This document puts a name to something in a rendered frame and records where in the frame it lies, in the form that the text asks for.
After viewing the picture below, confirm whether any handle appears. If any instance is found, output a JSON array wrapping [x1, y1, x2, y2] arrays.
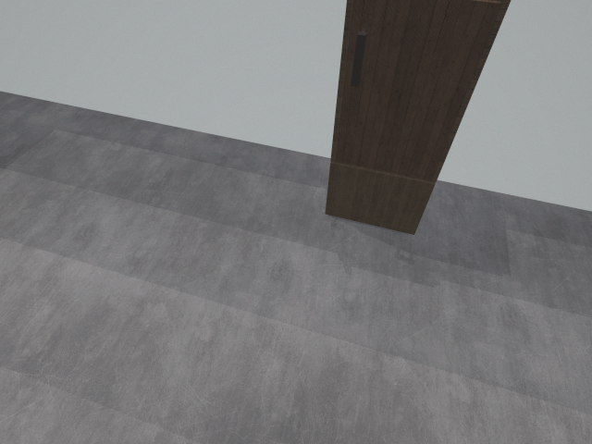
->
[[351, 28, 367, 87]]

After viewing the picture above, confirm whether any cupboard door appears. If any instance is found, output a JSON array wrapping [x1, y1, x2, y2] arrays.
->
[[335, 0, 501, 180]]

